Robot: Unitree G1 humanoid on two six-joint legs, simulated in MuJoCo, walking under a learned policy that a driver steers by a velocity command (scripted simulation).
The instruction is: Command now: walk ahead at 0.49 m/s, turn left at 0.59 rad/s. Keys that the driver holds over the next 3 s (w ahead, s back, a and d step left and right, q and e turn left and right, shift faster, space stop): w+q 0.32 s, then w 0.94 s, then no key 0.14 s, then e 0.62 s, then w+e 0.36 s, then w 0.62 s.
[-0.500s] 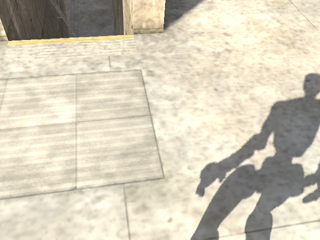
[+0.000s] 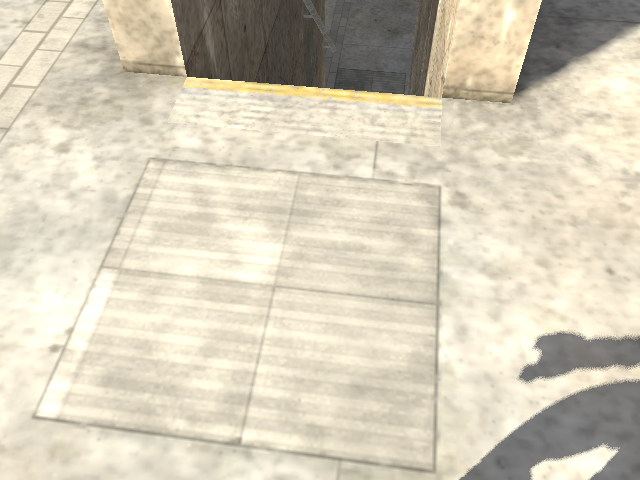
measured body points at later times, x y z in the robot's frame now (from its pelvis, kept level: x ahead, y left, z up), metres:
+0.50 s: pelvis +0.26 +0.10 -0.01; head +0.30 +0.12 +0.44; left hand +0.27 +0.39 -0.14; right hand +0.48 -0.12 -0.10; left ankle +0.30 +0.18 -0.74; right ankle +0.18 -0.09 -0.63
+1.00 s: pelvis +0.55 +0.12 -0.02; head +0.59 +0.13 +0.43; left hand +0.67 +0.42 -0.11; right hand +0.65 -0.14 -0.15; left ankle +0.33 +0.19 -0.68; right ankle +0.68 +0.07 -0.74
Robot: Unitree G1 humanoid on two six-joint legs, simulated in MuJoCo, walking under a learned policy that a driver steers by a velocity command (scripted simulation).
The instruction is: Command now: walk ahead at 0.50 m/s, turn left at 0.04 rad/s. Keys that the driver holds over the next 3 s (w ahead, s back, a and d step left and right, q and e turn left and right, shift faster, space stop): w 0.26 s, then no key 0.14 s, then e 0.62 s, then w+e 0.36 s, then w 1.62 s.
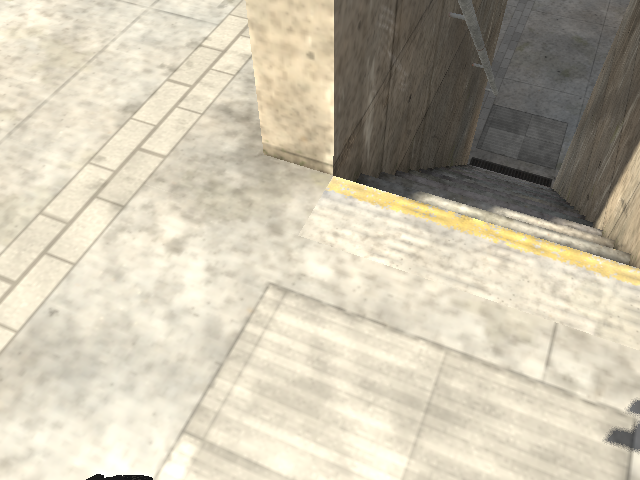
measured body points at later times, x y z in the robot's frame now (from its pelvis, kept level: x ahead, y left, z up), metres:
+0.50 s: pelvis +0.26 +0.02 +0.01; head +0.30 +0.03 +0.45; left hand +0.28 +0.30 -0.13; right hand +0.47 -0.21 -0.08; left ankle +0.39 +0.13 -0.72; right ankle +0.11 -0.10 -0.70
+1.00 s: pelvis +0.30 -0.01 +0.02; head +0.32 -0.06 +0.46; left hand +0.48 +0.24 -0.07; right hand +0.38 -0.33 -0.11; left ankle +0.36 +0.13 -0.65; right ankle +0.29 -0.10 -0.72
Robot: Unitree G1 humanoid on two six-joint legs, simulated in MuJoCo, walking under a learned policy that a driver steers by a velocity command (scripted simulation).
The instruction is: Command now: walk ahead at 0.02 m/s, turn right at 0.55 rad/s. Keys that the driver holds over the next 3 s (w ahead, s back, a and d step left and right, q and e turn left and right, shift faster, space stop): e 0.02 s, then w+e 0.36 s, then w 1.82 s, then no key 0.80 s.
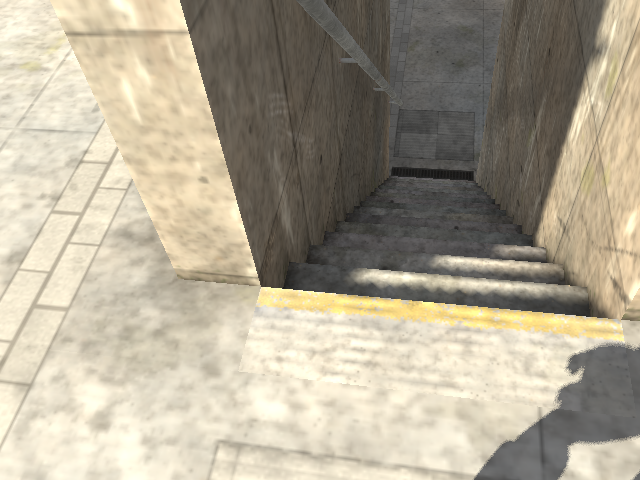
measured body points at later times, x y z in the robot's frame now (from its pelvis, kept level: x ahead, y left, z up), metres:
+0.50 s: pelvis +0.12 +0.02 +0.01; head +0.13 +0.03 +0.46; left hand +0.31 +0.26 -0.10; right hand +0.13 -0.28 -0.10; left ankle +0.12 +0.14 -0.74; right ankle +0.06 -0.10 -0.67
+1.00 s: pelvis +0.37 -0.13 +0.00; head +0.38 -0.13 +0.45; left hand +0.49 +0.09 -0.13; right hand +0.40 -0.39 -0.12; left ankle +0.43 +0.01 -0.65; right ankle +0.34 -0.20 -0.74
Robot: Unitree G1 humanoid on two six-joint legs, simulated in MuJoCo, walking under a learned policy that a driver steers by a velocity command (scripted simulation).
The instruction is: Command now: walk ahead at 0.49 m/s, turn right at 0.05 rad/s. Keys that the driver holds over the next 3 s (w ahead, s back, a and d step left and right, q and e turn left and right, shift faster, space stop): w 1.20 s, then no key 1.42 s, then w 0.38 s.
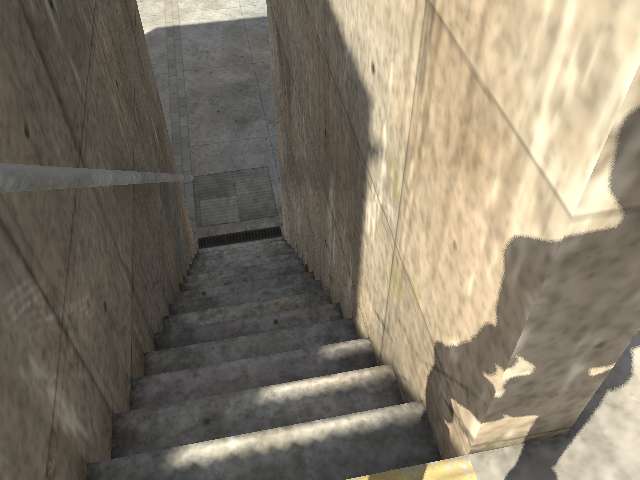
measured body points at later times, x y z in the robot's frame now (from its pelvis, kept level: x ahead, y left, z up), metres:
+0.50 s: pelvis +0.31 +0.06 -0.02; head +0.32 +0.06 +0.43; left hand +0.41 +0.29 -0.14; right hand +0.33 -0.20 -0.15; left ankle +0.34 +0.13 -0.74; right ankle +0.33 -0.09 -0.64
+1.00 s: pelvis +0.53 +0.09 -0.14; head +0.53 +0.10 +0.31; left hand +0.54 +0.31 -0.28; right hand +0.70 -0.14 -0.25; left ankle +0.62 +0.22 -0.83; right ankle +0.45 -0.07 -0.74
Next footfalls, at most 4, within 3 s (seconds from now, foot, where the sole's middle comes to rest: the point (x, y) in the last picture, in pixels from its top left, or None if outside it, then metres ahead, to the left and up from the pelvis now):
0.28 left None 0.38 0.13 -0.78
0.72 right None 0.49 -0.07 -0.78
1.06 left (253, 474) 0.61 0.21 -0.99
1.46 right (315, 417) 0.85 0.06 -1.20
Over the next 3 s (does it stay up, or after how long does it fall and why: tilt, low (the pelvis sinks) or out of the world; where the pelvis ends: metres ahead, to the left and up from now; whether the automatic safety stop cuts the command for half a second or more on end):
stays up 0.90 0.19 -0.47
